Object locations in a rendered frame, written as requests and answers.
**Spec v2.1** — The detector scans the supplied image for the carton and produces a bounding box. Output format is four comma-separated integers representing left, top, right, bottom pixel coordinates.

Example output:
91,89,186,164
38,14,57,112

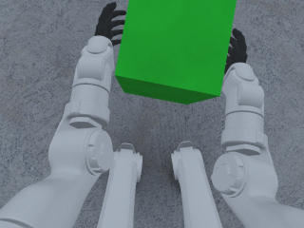
114,0,237,105

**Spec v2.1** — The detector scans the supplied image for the left robot thigh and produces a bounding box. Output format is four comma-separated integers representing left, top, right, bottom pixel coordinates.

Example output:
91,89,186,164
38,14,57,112
97,148,143,228

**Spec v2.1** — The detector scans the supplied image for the left robot forearm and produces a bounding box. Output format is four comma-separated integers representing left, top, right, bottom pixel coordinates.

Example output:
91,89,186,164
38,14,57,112
48,35,115,160

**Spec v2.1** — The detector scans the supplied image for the left robot upper arm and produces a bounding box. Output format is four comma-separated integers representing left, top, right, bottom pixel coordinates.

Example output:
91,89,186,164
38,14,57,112
0,127,115,228

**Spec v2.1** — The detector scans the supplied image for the robot right hand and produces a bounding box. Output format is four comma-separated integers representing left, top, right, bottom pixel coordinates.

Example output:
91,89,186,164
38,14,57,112
224,28,248,75

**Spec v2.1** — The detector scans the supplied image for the robot left hand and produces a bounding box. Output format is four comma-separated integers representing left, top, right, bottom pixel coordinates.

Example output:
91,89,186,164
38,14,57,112
94,2,126,46

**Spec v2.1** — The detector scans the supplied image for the right robot upper arm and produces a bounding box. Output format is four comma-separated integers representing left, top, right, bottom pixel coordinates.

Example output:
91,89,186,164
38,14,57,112
211,151,304,228

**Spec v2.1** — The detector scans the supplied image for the right robot forearm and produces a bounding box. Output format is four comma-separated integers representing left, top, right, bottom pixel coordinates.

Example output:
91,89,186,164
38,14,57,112
220,62,275,170

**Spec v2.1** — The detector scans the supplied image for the robot right shin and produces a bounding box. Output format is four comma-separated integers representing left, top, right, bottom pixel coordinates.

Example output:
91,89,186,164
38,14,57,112
176,141,204,165

